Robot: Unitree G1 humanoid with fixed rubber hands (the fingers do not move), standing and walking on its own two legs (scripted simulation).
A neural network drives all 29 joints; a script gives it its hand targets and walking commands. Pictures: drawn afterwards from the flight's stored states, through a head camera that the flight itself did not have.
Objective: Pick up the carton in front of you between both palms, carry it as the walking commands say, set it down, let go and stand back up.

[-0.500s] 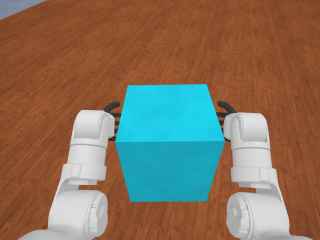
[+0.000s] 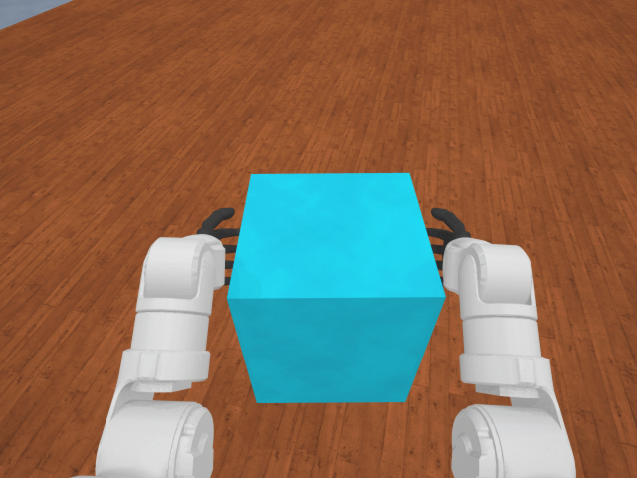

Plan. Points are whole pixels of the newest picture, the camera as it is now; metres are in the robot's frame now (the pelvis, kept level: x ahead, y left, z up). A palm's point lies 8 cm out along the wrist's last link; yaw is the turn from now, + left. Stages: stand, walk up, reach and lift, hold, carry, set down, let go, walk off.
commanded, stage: carry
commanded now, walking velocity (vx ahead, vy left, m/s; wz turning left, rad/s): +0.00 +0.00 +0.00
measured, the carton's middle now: (330, 292) +0.35 +0.00 +0.05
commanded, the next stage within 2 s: none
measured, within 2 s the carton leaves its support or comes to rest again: neither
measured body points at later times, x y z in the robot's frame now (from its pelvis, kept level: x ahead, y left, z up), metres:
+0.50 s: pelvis -0.01 -0.01 +0.00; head -0.04 -0.02 +0.45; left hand +0.33 +0.14 +0.12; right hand +0.34 -0.16 +0.12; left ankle -0.05 +0.08 -0.73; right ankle +0.09 -0.10 -0.73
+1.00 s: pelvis -0.01 -0.01 +0.00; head -0.03 -0.02 +0.45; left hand +0.34 +0.14 +0.12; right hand +0.34 -0.17 +0.12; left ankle -0.05 +0.08 -0.73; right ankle +0.09 -0.10 -0.73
